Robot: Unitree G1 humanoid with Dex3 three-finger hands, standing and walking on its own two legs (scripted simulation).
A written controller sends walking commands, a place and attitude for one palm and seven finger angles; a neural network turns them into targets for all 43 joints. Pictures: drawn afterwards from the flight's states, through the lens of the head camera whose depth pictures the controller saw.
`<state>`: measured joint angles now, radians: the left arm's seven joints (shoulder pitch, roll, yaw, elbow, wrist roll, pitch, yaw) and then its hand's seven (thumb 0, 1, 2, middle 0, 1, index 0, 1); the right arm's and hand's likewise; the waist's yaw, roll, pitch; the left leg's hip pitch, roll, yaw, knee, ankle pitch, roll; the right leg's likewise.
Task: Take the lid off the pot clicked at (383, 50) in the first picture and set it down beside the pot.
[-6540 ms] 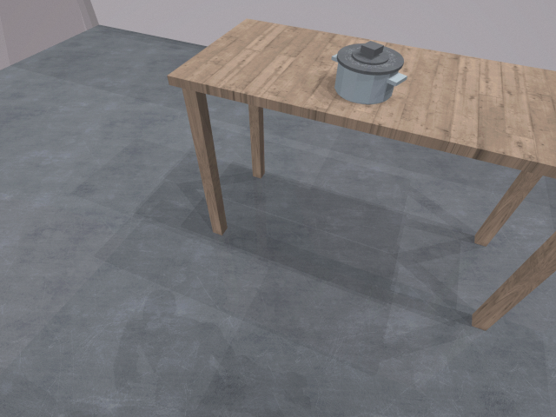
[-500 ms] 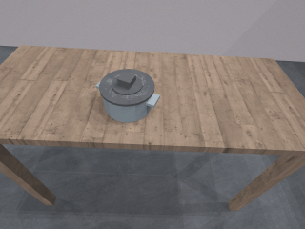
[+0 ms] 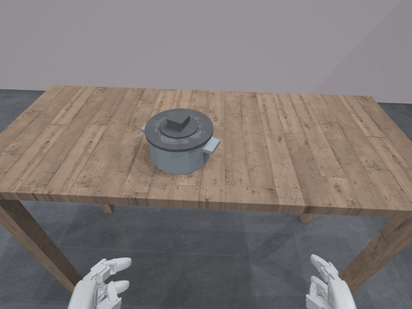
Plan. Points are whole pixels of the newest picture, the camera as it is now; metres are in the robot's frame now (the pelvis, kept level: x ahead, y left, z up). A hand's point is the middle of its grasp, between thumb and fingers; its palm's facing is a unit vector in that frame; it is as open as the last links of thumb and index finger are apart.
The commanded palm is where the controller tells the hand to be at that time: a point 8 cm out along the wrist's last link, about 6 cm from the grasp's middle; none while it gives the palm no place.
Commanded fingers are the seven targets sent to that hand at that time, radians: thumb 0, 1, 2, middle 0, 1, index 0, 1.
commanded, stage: lift the closed hand beside the body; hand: left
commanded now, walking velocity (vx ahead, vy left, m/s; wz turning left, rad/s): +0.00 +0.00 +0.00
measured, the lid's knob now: (178, 120) +0.52 +0.11 +0.12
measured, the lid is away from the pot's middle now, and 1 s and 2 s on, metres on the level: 0.00 0.00 0.00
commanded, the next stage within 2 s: raise the hand higher, near the body in 0.30 s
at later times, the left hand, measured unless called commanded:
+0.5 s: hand (78, 299) +0.13 +0.21 +0.05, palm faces +0.30 -0.86 -0.41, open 3.1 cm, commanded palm +0.08 +0.25 +0.09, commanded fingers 0.00 0.90 0.90 -1.30 -1.50 -1.30 -1.50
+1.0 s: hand (65, 266) +0.15 +0.22 +0.12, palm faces +0.36 -0.84 -0.41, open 3.1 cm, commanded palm +0.10 +0.25 +0.14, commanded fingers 0.00 0.90 0.90 -1.30 -1.50 -1.30 -1.50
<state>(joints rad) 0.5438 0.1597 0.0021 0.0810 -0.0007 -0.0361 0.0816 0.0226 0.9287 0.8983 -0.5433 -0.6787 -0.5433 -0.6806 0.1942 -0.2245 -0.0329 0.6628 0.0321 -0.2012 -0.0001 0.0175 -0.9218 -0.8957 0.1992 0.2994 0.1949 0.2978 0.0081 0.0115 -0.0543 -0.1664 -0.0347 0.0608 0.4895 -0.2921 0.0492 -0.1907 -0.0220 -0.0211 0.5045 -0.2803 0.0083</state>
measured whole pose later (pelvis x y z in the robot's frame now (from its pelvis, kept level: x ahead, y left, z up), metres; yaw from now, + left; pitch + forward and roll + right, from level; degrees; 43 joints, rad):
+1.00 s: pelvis +0.00 -0.02 +0.00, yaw +1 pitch -4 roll -1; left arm 0.65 0.30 0.22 -0.43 -0.02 -0.11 0.08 0.01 0.89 0.90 -1.30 -1.50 -1.30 -1.50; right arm 0.17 -0.20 0.00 0.59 0.02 -0.18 -0.06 0.01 -0.91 -0.90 0.20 0.30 0.20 0.30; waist 0.08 0.05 0.01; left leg -0.10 0.00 0.03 0.45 -0.28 0.02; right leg -0.10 0.01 -0.06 0.43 -0.26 -0.02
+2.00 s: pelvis -0.03 -0.01 +0.01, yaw +2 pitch -2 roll +0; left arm 0.09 0.72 0.12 -0.29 0.70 0.01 -0.33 0.00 0.01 1.40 -1.00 -0.52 -1.00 -0.53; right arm 0.14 -0.29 0.02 0.56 0.05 0.03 0.00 0.01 -0.91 -0.90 0.20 0.30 0.20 0.30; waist 0.08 0.13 0.01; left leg -0.20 -0.03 0.01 0.43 -0.20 0.04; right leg -0.20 -0.02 -0.07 0.42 -0.19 -0.01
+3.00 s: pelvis -0.03 -0.02 +0.00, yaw +2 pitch +0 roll +1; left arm -0.54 0.62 -0.14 0.14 0.81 0.17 -0.45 0.00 -0.35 1.55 -0.86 -0.08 -0.86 -0.09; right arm 0.14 -0.30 0.03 0.57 0.08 0.07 0.02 0.01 -0.91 -0.90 0.20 0.30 0.20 0.30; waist 0.02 0.11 0.00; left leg -0.23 -0.04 0.03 0.45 -0.21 0.04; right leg -0.25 -0.03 -0.06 0.50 -0.23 -0.01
